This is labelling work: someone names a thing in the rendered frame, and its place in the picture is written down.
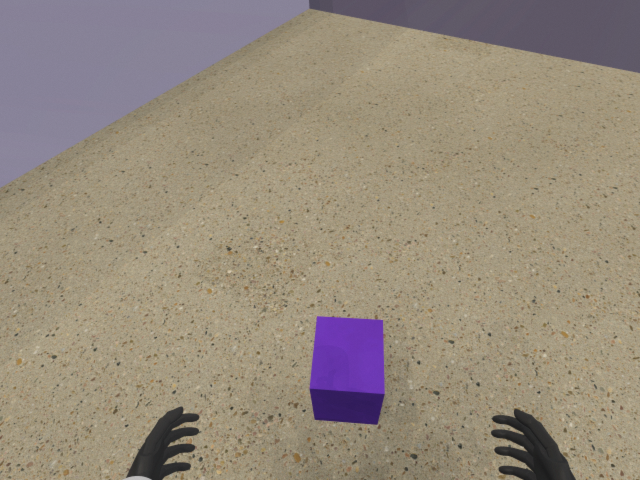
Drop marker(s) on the carton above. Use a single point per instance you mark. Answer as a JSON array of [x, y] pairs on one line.
[[347, 375]]

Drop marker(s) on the left robot hand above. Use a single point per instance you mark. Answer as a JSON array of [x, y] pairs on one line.
[[155, 451]]

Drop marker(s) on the right robot hand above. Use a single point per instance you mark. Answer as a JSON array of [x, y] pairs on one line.
[[543, 456]]

